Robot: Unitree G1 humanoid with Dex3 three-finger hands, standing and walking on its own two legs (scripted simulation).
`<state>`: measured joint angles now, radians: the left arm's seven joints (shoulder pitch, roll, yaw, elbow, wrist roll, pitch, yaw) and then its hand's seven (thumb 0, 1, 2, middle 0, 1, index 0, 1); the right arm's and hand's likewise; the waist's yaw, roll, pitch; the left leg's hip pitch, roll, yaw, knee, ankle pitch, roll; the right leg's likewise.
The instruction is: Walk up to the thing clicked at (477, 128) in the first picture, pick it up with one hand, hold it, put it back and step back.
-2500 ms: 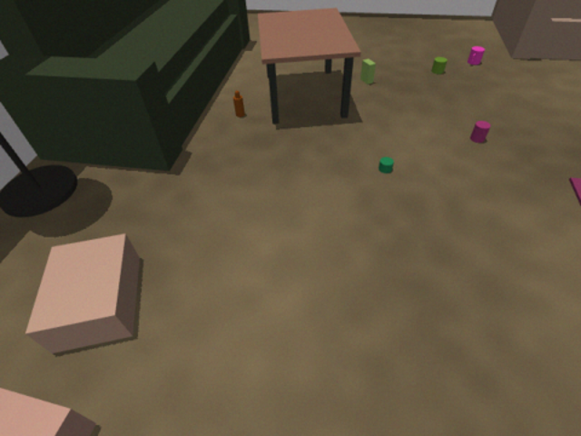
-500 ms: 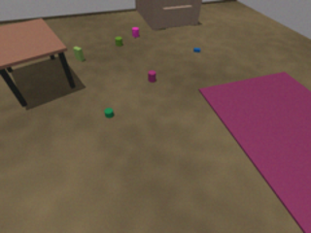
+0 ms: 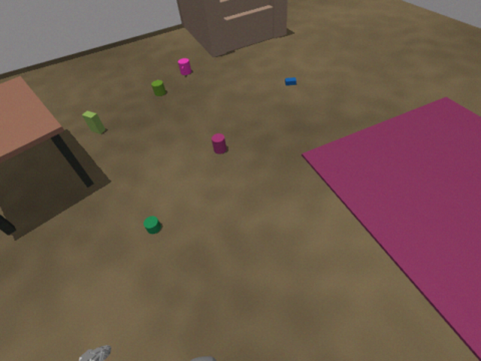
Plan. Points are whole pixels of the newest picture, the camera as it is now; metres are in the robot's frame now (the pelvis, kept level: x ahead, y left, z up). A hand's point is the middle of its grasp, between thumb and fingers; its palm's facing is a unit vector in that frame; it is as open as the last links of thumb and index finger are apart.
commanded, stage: walk up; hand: left
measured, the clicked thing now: (219, 143) +1.39 +0.23 -0.72
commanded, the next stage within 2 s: none
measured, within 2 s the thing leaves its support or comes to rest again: neither
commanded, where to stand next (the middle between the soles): +1.04 -0.02 m, yaw -1 degrees
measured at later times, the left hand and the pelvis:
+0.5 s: hand (120, 277) +0.33 +0.31 -0.14, palm faces -0.11 -0.93 -0.35, open 7.4 cm; pelvis +0.25 +0.04 +0.00, yaw -3 degrees
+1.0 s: hand (159, 198) +0.53 +0.26 -0.13, palm faces -0.01 -0.92 -0.39, open 7.4 cm; pelvis +0.48 -0.02 +0.00, yaw -1 degrees
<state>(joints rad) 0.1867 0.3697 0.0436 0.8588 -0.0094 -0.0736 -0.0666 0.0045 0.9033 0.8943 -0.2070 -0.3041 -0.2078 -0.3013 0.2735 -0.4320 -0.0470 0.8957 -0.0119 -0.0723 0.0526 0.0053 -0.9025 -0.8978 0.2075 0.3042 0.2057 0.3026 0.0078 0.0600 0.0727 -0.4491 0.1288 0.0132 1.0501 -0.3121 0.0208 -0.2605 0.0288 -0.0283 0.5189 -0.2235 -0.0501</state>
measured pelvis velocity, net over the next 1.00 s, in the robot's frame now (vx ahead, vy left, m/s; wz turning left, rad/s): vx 0.48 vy -0.02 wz -0.01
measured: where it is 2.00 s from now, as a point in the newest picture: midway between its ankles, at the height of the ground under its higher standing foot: (264, 221)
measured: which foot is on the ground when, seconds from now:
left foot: up 0.00-0.22, down 0.24-0.68, up 0.70-1.00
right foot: down 0.00-0.26, up 0.28-0.64, down 0.66-1.00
